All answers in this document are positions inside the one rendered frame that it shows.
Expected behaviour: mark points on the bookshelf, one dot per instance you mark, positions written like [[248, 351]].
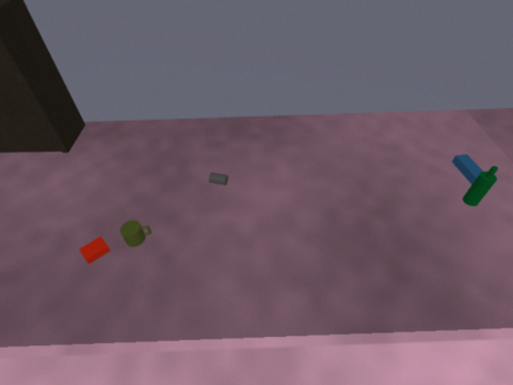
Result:
[[37, 112]]

